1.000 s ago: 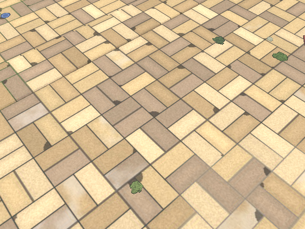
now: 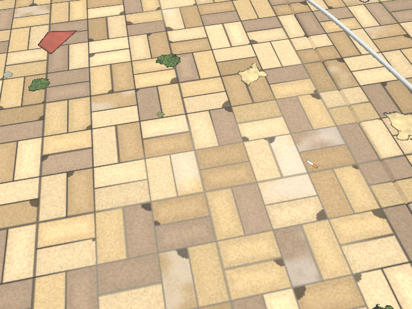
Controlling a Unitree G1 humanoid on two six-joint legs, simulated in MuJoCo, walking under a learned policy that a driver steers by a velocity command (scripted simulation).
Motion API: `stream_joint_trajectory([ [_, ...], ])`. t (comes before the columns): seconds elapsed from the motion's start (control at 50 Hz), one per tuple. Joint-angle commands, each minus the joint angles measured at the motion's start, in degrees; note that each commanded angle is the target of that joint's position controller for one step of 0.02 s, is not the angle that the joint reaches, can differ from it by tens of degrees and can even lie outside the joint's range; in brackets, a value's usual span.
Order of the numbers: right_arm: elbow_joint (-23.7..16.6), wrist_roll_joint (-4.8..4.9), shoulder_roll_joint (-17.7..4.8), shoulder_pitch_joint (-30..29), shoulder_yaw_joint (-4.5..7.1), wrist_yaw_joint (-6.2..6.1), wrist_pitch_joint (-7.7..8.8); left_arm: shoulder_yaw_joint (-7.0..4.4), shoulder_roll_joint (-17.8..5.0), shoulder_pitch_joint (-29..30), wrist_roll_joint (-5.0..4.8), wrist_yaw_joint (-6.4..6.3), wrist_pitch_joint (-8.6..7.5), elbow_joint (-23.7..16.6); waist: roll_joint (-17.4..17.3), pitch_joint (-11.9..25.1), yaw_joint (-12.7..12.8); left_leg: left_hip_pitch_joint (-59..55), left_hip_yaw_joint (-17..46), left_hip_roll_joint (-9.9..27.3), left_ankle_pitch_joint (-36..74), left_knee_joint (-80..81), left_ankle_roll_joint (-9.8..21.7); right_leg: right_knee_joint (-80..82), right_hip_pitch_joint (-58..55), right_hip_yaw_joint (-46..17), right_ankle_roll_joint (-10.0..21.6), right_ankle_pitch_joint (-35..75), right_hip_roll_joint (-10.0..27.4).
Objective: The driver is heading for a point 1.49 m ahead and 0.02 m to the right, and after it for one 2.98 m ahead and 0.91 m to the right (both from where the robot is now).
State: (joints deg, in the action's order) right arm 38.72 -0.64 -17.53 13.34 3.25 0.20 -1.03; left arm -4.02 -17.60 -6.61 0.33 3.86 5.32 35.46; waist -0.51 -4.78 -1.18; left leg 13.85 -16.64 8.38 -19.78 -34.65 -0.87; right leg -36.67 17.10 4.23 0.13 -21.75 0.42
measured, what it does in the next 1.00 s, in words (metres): walks ahead: right foot, then left foot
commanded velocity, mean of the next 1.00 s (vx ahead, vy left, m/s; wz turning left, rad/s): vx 0.78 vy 0.00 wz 0.08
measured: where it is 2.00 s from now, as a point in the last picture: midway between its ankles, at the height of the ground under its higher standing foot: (177, 58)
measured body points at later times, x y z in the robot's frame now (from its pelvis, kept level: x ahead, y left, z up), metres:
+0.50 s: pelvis +0.23 -0.01 -0.01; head +0.24 +0.00 +0.44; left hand +0.31 +0.26 -0.14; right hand +0.35 -0.32 -0.07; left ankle +0.33 +0.06 -0.73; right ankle +0.00 -0.09 -0.72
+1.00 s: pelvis +0.64 -0.05 -0.01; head +0.68 -0.05 +0.44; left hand +0.83 +0.21 -0.08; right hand +0.68 -0.35 -0.13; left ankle +0.41 +0.03 -0.63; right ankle +0.74 -0.17 -0.73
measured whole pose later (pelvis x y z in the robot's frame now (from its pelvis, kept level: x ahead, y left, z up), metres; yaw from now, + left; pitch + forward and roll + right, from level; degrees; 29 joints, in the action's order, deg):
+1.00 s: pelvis +0.64 -0.05 -0.01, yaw +9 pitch +3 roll -1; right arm 48.4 0.1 -19.3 23.8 4.1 0.7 3.7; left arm 0.0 -16.5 -3.4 3.3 -0.2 -5.2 36.8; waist -1.4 -1.5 -4.3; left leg 10.2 8.7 -5.4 -21.8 -64.2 6.5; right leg -36.1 28.1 0.5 -0.1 -11.1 -0.7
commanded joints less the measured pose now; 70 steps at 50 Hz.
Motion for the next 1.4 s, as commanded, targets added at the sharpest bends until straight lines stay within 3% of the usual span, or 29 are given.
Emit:
stream_joint_trajectory([
  [0.02,-4.45,-0.36,-4.71,0.85,1.71,0.5,-0.05,-4.23,-12.89,-13.81,1.53,-1.75,-1.73,0.44,10.59,11.72,5.95,16.38,0.88,3.29,-11.5,-21.13,-0.2,18.38,-22.44,-19.54,7.58,-9.0,8.52],
  [0.04,-10.78,-3.0,-3.42,-6.11,0.88,0.59,-0.38,-6.13,-20.75,-17.46,0.14,-1.65,-2.4,-0.89,20.5,11.05,8.8,35.85,9.85,-7.03,-22.15,-30.38,-2.86,25.08,-25.18,-47.49,17.74,-20.68,20.24],
  [0.06,-11.05,-3.84,-6.58,-12.43,1.49,0.46,-0.09,-5.08,-15.63,-17.24,0.42,-1.68,-2.3,-0.47,10.68,5.78,11.21,40.35,18.0,-4.51,-16.38,-33.22,-1.76,27.6,-23.3,-45.56,18.66,-30.76,19.33],
  [0.1,-8.49,-1.6,-8.57,-8.73,2.36,1.33,1.46,-2.97,-11.28,-9.42,0.5,-2.57,-2.31,-1.06,9.21,0.54,4.73,34.51,18.75,-3.16,-3.67,-27.58,-1.72,28.14,-14.2,-35.59,15.21,-24.01,12.89],
  [0.16,-4.01,-2.76,-7.06,-2.97,1.93,2.09,1.56,-1.56,-8.8,-7.46,0.77,-2.8,-4.79,-0.71,7.9,3.04,1.95,26.12,16.65,-3.9,4.97,-23.84,-2.87,27.75,-10.6,-27.0,13.6,-11.59,6.73],
  [0.4,-6.75,-0.52,-5.89,-14.26,0.8,3.4,2.84,-1.11,-10.64,-15.9,0.85,-3.05,-9.71,5.2,7.2,-3.38,6.08,21.23,14.03,-4.2,11.6,0.6,2.35,32.58,-14.33,-23.58,12.91,-2.59,12.77],
  [0.44,-6.04,-0.45,-6.02,-9.87,0.98,3.06,2.79,-1.0,-11.13,-14.88,1.26,-3.32,-10.0,6.35,6.72,-2.57,3.07,14.03,11.77,-6.72,7.37,2.49,5.79,28.7,-15.11,-18.18,11.62,16.54,12.74],
  [0.48,0.31,-0.59,-8.24,9.81,2.45,1.58,3.07,-0.63,-10.26,-13.31,2.2,-3.7,-9.85,7.03,1.38,8.66,-6.42,-10.37,10.17,-12.2,3.56,2.38,8.68,2.67,-9.93,-8.28,8.92,48.4,7.93],
  [0.5,2.55,-1.18,-14.24,21.21,4.06,0.85,3.5,0.48,-7.77,-12.92,1.57,-3.88,-10.16,4.66,-9.3,15.77,-10.63,-26.64,29.47,-2.04,-16.11,7.55,12.68,-20.64,6.47,-3.58,5.96,39.09,3.19],
  [0.52,3.52,-1.27,-17.13,22.31,4.43,1.38,4.0,1.78,-3.09,-12.37,1.95,-3.34,-11.16,2.34,-21.11,15.86,-7.35,-32.71,60.5,7.24,-34.65,20.76,16.76,-33.6,24.0,-5.98,3.98,-1.33,-6.19],
  [0.54,2.68,-0.57,-11.64,14.65,2.99,2.21,3.85,1.87,-4.88,-6.49,3.01,-3.18,-11.72,1.4,-11.95,8.48,-5.03,-27.4,66.13,8.19,-28.5,23.24,16.34,-39.35,31.38,-11.29,4.84,1.26,-3.85],
  [0.58,1.88,-0.3,-10.79,11.78,3.21,2.09,3.94,1.92,-6.7,-4.77,3.36,-2.36,-12.61,1.79,-0.85,6.96,-2.77,-18.84,52.31,5.43,-16.9,21.59,16.25,-35.71,28.54,-10.74,4.45,8.17,2.1],
  [0.66,3.62,0.68,-7.65,11.24,1.97,1.07,5.12,3.28,-4.38,-2.28,4.66,-1.71,-9.98,0.02,-2.55,0.67,0.96,-4.62,42.72,-1.52,-7.63,26.35,17.0,-26.3,25.14,-8.12,-0.4,7.98,4.25],
  [0.74,3.96,0.77,-8.59,12.12,2.79,0.69,5.57,4.74,-3.08,9.91,2.76,-0.89,-9.56,-4.45,-1.66,-2.83,-1.43,2.02,38.21,-5.26,5.3,29.47,16.34,-8.19,21.36,-4.41,-3.53,18.69,2.51],
  [0.84,5.46,1.55,-10.33,13.73,3.65,0.33,5.88,4.76,-3.78,13.49,1.62,-1.5,-9.97,-6.13,-3.11,0.99,-2.94,-3.4,38.66,-3.85,28.79,24.94,12.55,5.08,8.38,-4.55,-1.81,26.33,-0.24],
  [0.9,6.03,0.69,-13.74,12.15,4.25,0.23,5.89,2.16,-8.91,-3.91,1.42,-3.59,-10.29,-1.19,-1.81,13.25,5.78,-6.58,35.64,-5.54,51.44,2.46,8.87,6.02,-13.91,-2.89,0.48,14.31,-3.59],
  [0.92,5.99,0.19,-12.13,10.44,3.82,0.32,6.48,0.77,-11.06,-15.55,1.99,-4.92,-10.6,1.47,-1.36,18.14,11.47,1.19,34.13,-7.64,45.08,-12.58,8.17,3.56,-27.39,-6.14,1.96,9.16,1.57],
  [0.94,4.65,0.74,-3.44,12.41,1.64,0.07,7.19,-0.77,-15.07,-25.35,4.21,-6.03,-10.93,2.71,9.96,26.32,12.5,13.08,29.18,-12.06,15.92,-33.96,8.0,7.16,-40.46,-26.15,5.2,-17.7,16.93],
  [0.96,2.44,2.46,-0.38,18.11,0.03,0.8,6.92,-1.48,-18.11,-20.92,3.95,-5.23,-10.45,3.23,25.36,31.22,5.9,23.99,25.46,-15.44,-6.42,-45.03,6.99,21.78,-42.24,-58.75,10.77,-28.55,26.08],
  [1.0,3.6,-0.46,-5.31,7.06,0.34,0.9,5.6,-0.12,-7.36,-11.33,2.7,-4.3,-10.29,2.64,5.77,13.42,6.02,29.42,23.5,-8.39,3.97,-43.84,7.59,21.12,-26.88,-42.66,10.64,-20.82,19.59],
  [1.02,2.86,-1.04,-4.95,3.22,0.18,1.48,5.37,0.27,-5.54,-11.19,3.11,-4.08,-10.43,3.91,1.71,9.48,5.59,28.09,23.33,-7.21,4.71,-40.95,7.33,21.5,-20.75,-35.35,10.13,-10.27,17.15],
  [1.1,-0.99,-2.11,-1.49,-2.34,-1.29,3.0,3.63,1.28,-2.8,-15.52,1.55,-3.59,-12.37,9.91,5.32,2.74,1.66,29.78,25.4,-5.31,1.62,-33.04,5.92,25.84,-12.54,-23.29,9.98,4.24,13.89],
  [1.2,-6.74,-1.83,-2.42,-14.83,-3.14,4.96,3.94,0.75,-6.09,-14.23,0.55,-3.16,-13.29,11.22,3.2,-2.69,0.52,20.83,16.62,-5.53,17.73,-9.39,5.04,36.75,-2.59,-6.52,8.35,17.1,9.77],
  [1.28,-6.15,-1.92,-3.46,-15.58,-3.1,4.36,4.41,0.3,-10.51,-19.48,0.01,-2.73,-13.1,14.56,3.21,-0.22,-0.21,7.78,11.31,-9.06,19.52,-2.06,7.86,31.89,-10.9,-3.5,8.01,53.26,11.13],
  [1.32,-1.37,-2.66,-7.1,0.45,-1.23,2.34,4.41,-0.35,-13.95,-19.35,0.51,-3.63,-11.93,15.44,5.26,10.27,-8.63,-10.83,12.39,-12.56,11.51,-0.9,8.66,8.82,-12.08,-2.86,6.64,69.18,11.08],
  [1.34,1.8,-3.27,-10.42,10.93,0.29,1.09,4.36,-0.05,-13.16,-18.55,0.5,-3.86,-11.62,15.06,4.8,15.25,-13.7,-25.34,16.38,-8.25,8.49,-0.66,8.62,-7.98,-2.43,-2.96,5.87,57.88,8.35],
  [1.36,2.93,-4.62,-16.27,15.72,1.89,-0.15,4.84,1.8,-3.85,-22.27,0.56,-3.52,-11.61,13.17,-9.35,22.51,-10.22,-37.91,36.25,8.4,-12.4,2.72,9.08,-32.58,11.96,-3.29,5.7,11.15,1.28],
  [1.38,1.52,-3.96,-17.22,14.96,2.14,-0.08,4.67,1.89,-2.98,-25.83,-1.68,-3.63,-11.48,11.39,-14.67,31.33,-7.12,-39.35,62.75,18.79,-21.03,15.01,10.81,-46.24,20.11,-10.26,6.25,-4.39,-2.91],
  [1.4,1.97,-2.94,-12.99,9.59,1.72,0.02,4.68,0.73,-7.09,-18.6,-1.16,-3.95,-10.97,10.81,-6.39,20.62,-6.0,-31.05,56.22,14.82,-20.53,17.8,9.78,-46.6,25.08,-10.54,6.67,2.92,0.92],
])
Velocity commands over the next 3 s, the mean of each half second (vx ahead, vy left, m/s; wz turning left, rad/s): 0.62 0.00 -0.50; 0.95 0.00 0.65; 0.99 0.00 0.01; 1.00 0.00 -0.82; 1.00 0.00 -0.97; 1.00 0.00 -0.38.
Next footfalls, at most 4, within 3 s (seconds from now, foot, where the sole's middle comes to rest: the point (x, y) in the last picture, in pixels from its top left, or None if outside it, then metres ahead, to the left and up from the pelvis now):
0.02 right None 0.03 -0.10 -0.76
0.48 left None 0.37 0.05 -0.76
0.92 right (259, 207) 0.78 -0.16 -0.76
1.34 left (172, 134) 1.13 0.16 -0.76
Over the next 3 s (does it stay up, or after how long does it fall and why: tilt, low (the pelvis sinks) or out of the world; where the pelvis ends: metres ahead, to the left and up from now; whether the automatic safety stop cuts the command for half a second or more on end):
stays up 2.30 -0.41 0.00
